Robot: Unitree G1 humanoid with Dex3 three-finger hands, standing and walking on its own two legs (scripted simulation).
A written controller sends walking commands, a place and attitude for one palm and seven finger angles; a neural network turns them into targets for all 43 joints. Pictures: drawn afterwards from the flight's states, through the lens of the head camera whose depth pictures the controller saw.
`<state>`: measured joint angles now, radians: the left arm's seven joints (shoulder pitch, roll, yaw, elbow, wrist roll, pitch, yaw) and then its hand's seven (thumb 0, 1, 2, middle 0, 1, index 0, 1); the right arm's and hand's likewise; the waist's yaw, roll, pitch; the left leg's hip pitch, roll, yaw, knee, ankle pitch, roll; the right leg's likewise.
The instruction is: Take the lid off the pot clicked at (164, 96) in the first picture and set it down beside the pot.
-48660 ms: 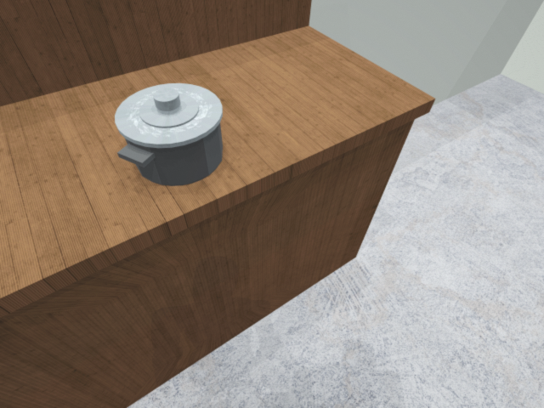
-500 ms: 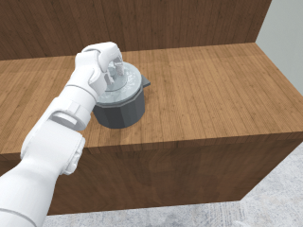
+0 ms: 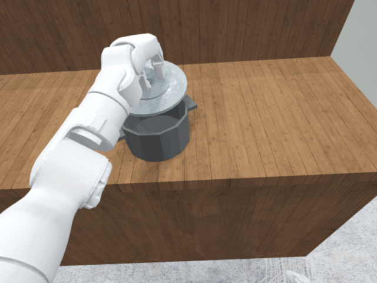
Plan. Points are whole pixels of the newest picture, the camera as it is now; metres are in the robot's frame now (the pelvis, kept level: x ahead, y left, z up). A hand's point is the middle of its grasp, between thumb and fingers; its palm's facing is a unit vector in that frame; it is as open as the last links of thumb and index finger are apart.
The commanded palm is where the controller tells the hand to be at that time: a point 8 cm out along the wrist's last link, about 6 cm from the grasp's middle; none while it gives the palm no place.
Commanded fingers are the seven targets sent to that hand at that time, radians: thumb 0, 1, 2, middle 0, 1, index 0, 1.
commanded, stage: lift the lid straight up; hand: left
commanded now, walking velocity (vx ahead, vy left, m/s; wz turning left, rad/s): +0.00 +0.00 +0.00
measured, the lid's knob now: (145, 76) +0.51 +0.08 +0.20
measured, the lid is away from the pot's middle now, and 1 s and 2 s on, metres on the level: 0.03 0.03 0.10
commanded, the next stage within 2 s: move the lid sideways beside the pot in 1.38 s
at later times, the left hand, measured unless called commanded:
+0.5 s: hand (133, 58) +0.46 +0.09 +0.26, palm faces -0.15 -0.07 -0.99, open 6.5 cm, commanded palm +0.45 +0.09 +0.32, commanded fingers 0.00 0.66 1.02 -0.87 -1.01 -0.97 -1.04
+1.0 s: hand (126, 35) +0.46 +0.09 +0.31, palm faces -0.09 -0.08 -0.99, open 6.4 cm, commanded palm +0.45 +0.09 +0.36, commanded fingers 0.00 0.66 1.02 -0.87 -1.01 -0.97 -1.04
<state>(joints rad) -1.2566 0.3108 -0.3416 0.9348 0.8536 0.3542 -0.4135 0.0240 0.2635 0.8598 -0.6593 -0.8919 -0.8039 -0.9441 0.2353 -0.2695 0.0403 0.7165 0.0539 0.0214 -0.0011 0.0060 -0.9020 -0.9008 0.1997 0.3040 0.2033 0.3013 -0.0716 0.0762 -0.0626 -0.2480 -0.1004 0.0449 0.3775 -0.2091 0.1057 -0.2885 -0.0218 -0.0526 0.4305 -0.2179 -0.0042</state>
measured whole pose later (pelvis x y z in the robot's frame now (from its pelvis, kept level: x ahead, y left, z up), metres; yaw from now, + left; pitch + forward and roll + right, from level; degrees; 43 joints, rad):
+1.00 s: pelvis -0.01 -0.01 +0.00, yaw +0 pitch +3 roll +0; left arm -1.42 0.40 -0.34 0.90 0.88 0.41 -0.50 0.04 0.26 0.87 -0.66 -0.88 -0.82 -0.95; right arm 0.22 -0.28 0.06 0.70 0.07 0.02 -0.02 0.01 -0.90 -0.90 0.20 0.30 0.20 0.30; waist -0.06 0.08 -0.06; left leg -0.24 -0.09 0.04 0.37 -0.19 0.10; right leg -0.28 -0.01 -0.05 0.42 -0.20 -0.01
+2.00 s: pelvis -0.01 +0.00 +0.00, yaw +1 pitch +4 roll +0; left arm -1.43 0.52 -0.34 0.87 0.94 0.39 -0.56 0.05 0.27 0.87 -0.65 -0.88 -0.83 -0.96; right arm 0.21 -0.29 0.05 0.68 0.07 0.04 -0.03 0.01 -0.90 -0.90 0.20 0.30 0.20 0.30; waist -0.06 0.05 -0.05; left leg -0.25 -0.10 0.03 0.38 -0.20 0.10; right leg -0.28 -0.02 -0.07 0.40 -0.20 -0.01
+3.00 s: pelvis +0.00 +0.01 +0.00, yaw +1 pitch +5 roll -1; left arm -1.38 0.75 -0.27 0.90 0.97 0.29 -0.60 0.06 0.27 0.87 -0.65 -0.88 -0.84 -0.96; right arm 0.22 -0.30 0.05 0.68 0.09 0.10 -0.04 0.00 -0.90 -0.90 0.20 0.30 0.20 0.30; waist -0.07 0.05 -0.03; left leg -0.28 -0.10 0.02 0.39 -0.20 0.11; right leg -0.28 -0.02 -0.08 0.37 -0.18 0.00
